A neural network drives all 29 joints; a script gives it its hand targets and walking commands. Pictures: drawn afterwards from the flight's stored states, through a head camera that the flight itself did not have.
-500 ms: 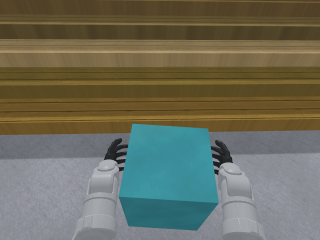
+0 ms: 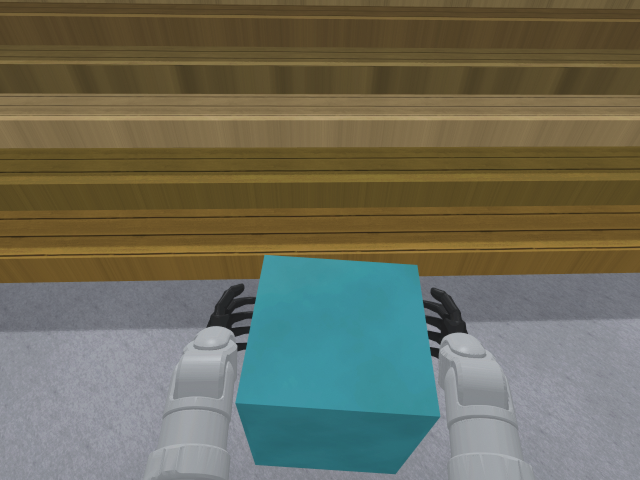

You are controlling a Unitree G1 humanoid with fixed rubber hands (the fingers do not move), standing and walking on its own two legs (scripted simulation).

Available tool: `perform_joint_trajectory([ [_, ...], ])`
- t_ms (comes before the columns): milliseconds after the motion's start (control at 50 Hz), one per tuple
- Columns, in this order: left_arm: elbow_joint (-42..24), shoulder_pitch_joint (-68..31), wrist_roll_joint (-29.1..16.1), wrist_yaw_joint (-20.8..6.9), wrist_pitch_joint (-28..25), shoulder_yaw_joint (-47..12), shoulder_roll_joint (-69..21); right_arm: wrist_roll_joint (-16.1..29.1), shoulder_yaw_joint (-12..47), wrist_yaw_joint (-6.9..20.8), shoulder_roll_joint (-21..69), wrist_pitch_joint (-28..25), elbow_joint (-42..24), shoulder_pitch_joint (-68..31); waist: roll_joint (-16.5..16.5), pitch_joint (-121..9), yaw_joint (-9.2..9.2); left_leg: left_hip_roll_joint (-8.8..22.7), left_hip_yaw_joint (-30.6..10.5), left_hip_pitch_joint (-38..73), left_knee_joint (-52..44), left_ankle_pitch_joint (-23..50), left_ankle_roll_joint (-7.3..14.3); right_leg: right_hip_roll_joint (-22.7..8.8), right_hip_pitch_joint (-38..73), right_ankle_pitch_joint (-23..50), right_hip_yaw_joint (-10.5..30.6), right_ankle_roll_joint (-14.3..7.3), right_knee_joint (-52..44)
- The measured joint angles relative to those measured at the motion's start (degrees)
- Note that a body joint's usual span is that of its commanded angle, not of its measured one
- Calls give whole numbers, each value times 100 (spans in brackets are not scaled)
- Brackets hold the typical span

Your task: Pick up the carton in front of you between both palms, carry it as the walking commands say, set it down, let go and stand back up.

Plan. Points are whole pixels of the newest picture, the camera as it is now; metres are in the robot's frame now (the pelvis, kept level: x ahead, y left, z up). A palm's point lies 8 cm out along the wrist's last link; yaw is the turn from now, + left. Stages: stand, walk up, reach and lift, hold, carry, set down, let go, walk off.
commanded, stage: hold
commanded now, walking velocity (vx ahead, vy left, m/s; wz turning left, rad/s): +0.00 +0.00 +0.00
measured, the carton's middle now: (332, 369) +0.29 +0.00 -0.03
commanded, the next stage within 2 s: carry in 0.50 s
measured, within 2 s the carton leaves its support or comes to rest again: neither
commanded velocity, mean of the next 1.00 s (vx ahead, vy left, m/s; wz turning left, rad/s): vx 0.27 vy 0.00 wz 0.00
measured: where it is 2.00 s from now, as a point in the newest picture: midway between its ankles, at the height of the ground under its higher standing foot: (337, 352)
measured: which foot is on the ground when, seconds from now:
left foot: down 0.00-0.70, up 0.72-0.88, down 0.90-1.00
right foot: down 0.00-0.92, up 0.94-1.00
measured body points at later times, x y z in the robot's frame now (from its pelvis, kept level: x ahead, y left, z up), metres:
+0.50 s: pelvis -0.01 +0.00 +0.00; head -0.06 +0.00 +0.45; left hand +0.29 +0.15 +0.04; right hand +0.29 -0.15 +0.05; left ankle +0.00 +0.13 -0.75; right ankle +0.01 -0.13 -0.75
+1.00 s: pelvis +0.13 +0.00 -0.01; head +0.11 -0.01 +0.44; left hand +0.41 +0.16 +0.07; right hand +0.42 -0.15 +0.07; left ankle +0.09 +0.10 -0.75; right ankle +0.04 -0.11 -0.70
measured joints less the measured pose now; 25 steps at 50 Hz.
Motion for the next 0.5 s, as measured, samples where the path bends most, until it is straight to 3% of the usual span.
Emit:
perform_joint_trajectory([
  [100, -295, 56, -83, 20, 186, -81, 13, 82, 96, -20, -12, 186, -285, 49, -1, -9, 6, 12, 3, 126, -92, 45, -4, -1, 124, 47, 0, -4, -89],
  [500, -56, -300, 109, -77, 302, 218, -70, -111, -213, 67, 76, 305, -51, -308, -2, 58, 7, 7, 54, -19, 139, 9, -10, -9, -23, 8, -48, 11, 142],
])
